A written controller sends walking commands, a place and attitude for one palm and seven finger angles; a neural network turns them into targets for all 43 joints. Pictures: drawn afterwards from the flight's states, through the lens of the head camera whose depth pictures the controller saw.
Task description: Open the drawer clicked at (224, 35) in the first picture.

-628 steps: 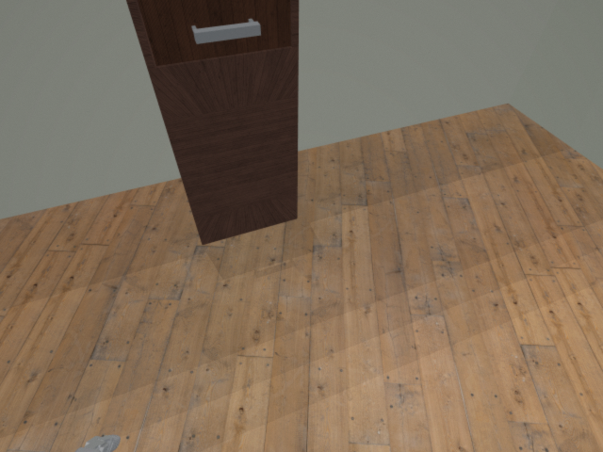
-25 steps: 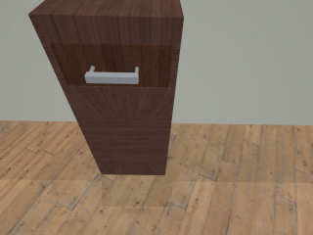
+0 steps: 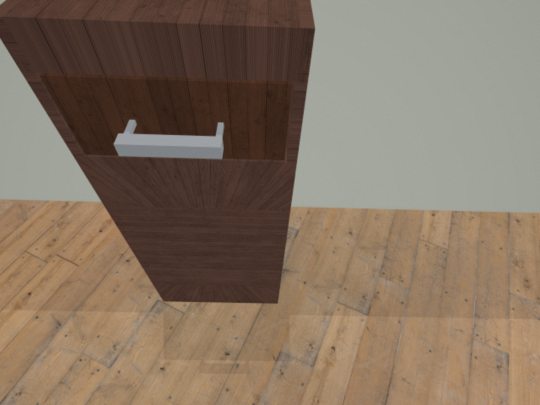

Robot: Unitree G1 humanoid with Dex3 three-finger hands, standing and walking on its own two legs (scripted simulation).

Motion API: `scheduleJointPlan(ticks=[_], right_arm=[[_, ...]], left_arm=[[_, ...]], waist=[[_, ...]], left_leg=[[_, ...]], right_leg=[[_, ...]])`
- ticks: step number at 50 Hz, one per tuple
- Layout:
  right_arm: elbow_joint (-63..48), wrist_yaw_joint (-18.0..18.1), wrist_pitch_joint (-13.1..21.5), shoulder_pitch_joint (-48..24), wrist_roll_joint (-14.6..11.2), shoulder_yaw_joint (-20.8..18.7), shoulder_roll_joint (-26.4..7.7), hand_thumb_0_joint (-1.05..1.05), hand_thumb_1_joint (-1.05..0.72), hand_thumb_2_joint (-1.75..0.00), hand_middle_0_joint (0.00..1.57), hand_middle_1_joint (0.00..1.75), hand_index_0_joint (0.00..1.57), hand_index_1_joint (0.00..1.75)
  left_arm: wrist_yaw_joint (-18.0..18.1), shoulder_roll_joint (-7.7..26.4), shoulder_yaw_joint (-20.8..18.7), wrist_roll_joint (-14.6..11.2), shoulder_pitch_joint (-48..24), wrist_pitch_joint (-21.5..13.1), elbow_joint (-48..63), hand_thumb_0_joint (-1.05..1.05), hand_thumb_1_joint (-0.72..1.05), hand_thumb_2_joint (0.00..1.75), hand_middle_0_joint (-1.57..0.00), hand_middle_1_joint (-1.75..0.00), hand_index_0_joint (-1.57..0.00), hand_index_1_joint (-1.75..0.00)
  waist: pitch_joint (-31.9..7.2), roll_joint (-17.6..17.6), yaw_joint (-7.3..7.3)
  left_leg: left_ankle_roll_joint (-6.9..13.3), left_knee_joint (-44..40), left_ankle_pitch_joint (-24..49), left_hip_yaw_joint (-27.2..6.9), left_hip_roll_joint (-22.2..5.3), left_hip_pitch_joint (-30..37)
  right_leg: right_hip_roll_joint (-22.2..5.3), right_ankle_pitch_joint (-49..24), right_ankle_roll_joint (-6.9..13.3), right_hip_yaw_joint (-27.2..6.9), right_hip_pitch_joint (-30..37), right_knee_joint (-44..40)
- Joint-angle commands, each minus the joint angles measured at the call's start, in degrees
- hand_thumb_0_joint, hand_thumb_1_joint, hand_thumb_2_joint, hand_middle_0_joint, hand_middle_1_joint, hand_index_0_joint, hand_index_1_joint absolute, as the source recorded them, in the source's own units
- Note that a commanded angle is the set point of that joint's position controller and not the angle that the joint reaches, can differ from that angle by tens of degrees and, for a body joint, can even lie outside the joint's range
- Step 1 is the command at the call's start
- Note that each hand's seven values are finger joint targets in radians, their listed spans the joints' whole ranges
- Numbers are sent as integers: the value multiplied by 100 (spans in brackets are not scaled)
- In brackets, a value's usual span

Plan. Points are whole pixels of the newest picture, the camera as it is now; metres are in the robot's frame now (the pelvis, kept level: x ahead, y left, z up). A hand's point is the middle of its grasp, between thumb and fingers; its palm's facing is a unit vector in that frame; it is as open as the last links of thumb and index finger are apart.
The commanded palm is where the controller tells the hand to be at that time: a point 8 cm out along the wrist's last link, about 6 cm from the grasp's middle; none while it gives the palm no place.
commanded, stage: come to a stop and stand still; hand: left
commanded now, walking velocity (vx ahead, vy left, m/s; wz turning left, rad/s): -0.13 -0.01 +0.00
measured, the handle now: (173, 136) +0.50 +0.21 +0.10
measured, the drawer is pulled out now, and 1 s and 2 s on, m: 0.00 0.00 0.00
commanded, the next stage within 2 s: look again from close up in 0.72 s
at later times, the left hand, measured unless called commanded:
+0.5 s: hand out of the picture +0.01 +0.18 -0.18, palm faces +0.09 -0.98 -0.20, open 7.4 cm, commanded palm none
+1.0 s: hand out of the picture -0.06 +0.16 -0.17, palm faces +0.04 -0.98 -0.18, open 7.4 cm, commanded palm none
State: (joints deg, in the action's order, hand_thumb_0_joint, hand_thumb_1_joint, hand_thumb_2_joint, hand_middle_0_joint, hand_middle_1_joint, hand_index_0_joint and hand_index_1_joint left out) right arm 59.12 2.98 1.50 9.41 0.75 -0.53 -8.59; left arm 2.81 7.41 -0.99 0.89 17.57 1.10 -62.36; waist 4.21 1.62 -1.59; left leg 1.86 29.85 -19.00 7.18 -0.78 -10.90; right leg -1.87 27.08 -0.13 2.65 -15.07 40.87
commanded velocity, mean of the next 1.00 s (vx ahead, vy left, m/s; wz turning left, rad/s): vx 0.00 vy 0.03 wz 0.00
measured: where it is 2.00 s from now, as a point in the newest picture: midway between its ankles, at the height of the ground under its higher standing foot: outside the picture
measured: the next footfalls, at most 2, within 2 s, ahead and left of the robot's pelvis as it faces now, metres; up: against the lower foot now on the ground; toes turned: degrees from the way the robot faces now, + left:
left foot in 0.44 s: +0.01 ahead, +0.11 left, +0.00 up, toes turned +5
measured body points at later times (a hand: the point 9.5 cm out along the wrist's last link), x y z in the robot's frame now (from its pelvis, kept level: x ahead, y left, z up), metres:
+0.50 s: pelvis -0.03 -0.01 +0.00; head -0.02 +0.01 +0.45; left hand +0.00 +0.23 -0.16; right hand +0.02 -0.24 -0.15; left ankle -0.03 +0.10 -0.73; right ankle -0.01 -0.12 -0.73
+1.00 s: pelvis -0.04 +0.00 +0.00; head -0.04 +0.00 +0.45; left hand -0.06 +0.21 -0.16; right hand -0.03 -0.22 -0.16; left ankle -0.03 +0.10 -0.73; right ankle -0.02 -0.12 -0.73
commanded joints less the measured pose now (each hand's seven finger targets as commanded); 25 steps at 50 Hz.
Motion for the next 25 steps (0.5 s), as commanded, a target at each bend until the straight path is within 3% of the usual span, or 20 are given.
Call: scheduleJointPlan(ticks=[1,2,3,4,5,6,7,8,10,16,18,20,21,22,23,24,25], right_arm=[[-215,18,-102,471,37,-321,-1027,0,-90,-90,20,30,20,30],[-267,0,-106,362,50,-338,-1009,0,-90,-90,20,30,20,30],[-338,-18,-124,277,44,-359,-1001,0,-90,-90,20,30,20,30],[-417,-42,-140,267,37,-359,-867,0,-90,-90,20,30,20,30],[-444,-81,-159,399,9,-355,-669,0,-90,-90,20,30,20,30],[-484,-105,-222,327,-14,-297,-410,0,-90,-90,20,30,20,30],[-521,-92,-273,196,-7,-275,-335,0,-90,-90,20,30,20,30],[-501,-111,-263,122,-4,-259,-339,0,-90,-90,20,30,20,30],[-470,-164,-249,88,-19,-257,-405,0,-90,-90,20,30,20,30],[-515,-237,-271,151,-26,-200,-370,0,-90,-90,20,30,20,30],[-426,-233,-250,495,-21,-179,-361,0,-90,-90,20,30,20,30],[-254,-216,-186,891,-6,-159,-404,0,-90,-90,20,30,20,30],[-246,-199,-142,944,29,-180,-636,0,-90,-90,20,30,20,30],[-359,-190,-133,904,70,-213,-909,0,-90,-90,20,30,20,30],[-420,-178,-155,695,92,-203,-1001,0,-90,-90,20,30,20,30],[-432,-155,-125,481,91,-173,-883,0,-90,-90,20,30,20,30],[-446,-136,-110,350,85,-140,-816,0,-90,-90,20,30,20,30]], left_arm=[[-31,473,-189,43,420,-47,454,0,90,90,-20,-30,-20,-30],[-39,477,-189,54,497,-66,488,0,90,90,-20,-30,-20,-30],[-49,558,-218,72,548,-91,529,0,90,90,-20,-30,-20,-30],[-46,760,-253,100,565,-135,576,0,90,90,-20,-30,-20,-30],[-44,1036,-277,113,494,-166,608,0,90,90,-20,-30,-20,-30],[-40,1227,-286,91,551,-203,622,0,90,90,-20,-30,-20,-30],[-23,1158,-247,93,593,-199,609,0,90,90,-20,-30,-20,-30],[-4,1098,-237,107,380,-206,666,0,90,90,-20,-30,-20,-30],[-2,1137,-246,100,161,-222,775,0,90,90,-20,-30,-20,-30],[-18,1395,-321,90,-45,-162,950,0,90,90,-20,-30,-20,-30],[-27,1396,-335,64,-235,-126,994,0,90,90,-20,-30,-20,-30],[-54,1243,-290,1,-374,-81,983,0,90,90,-20,-30,-20,-30],[-75,1000,-250,-12,-318,-33,1007,0,90,90,-20,-30,-20,-30],[-96,733,-200,-8,-245,6,1071,0,90,90,-20,-30,-20,-30],[-95,637,-177,1,-299,8,1059,0,90,90,-20,-30,-20,-30],[-98,601,-159,25,-366,28,947,0,90,90,-20,-30,-20,-30],[-134,577,-141,36,-252,29,847,0,90,90,-20,-30,-20,-30]], waist=[[-606,-929,100],[-660,-778,17],[-714,-622,-36],[-791,-84,-38],[-834,536,51],[-796,1233,-61],[-842,1201,-139],[-692,1058,-93],[-654,805,-60],[-679,713,-59],[-713,727,81],[-591,398,263],[-490,-345,203],[-325,-1068,131],[-128,-1166,87],[45,-1358,64],[45,-1283,-21]], left_leg=[[758,-292,5733,-945,-1538,758],[660,-188,5266,-860,-1467,652],[482,35,4426,-766,-1293,337],[191,395,3162,-495,-860,-39],[-61,843,1329,-227,-335,-498],[-197,1490,-933,-223,53,-980],[-188,2087,-1622,-535,38,-1070],[-184,2553,-1527,-700,0,-1360],[-264,2784,-1246,-720,6,-1624],[-356,1425,-695,-453,39,-1075],[-327,592,-153,-371,52,-449],[-249,-534,641,-349,-35,423],[-32,-821,978,-998,-591,448],[343,-1235,963,-1800,-1325,-72],[605,-1567,428,-2096,-1546,-829],[634,-1882,-154,-2074,-1417,-1224],[582,-1895,-324,-1898,-1262,-1315]], right_leg=[[-55,-818,3,118,-310,-270],[-64,-1175,15,111,-128,-560],[-158,-2043,24,26,172,-898],[-485,-3631,122,-428,456,-1051],[-1214,-4894,458,-1091,654,-1124],[-1805,-5755,910,-1578,788,-1537],[-2001,-5875,1212,-1731,742,-1681],[-1887,-5880,1340,-1617,808,-1619],[-1667,-5966,1268,-1211,1011,-1522],[-1554,-4358,1171,-1064,678,-1819],[-1391,-3263,985,-923,290,-1818],[-1015,-2125,602,-676,-325,-1589],[-597,-1231,347,-441,-627,-1279],[-189,-383,95,-16,-621,-915],[-56,-139,37,141,-315,-718],[-78,-214,60,72,-57,-462],[-112,-453,94,-18,93,-370]])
